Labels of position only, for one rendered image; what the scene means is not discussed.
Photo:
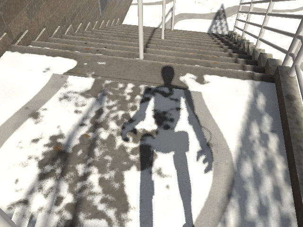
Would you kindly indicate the stairs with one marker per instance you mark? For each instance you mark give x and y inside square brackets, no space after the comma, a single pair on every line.
[187,47]

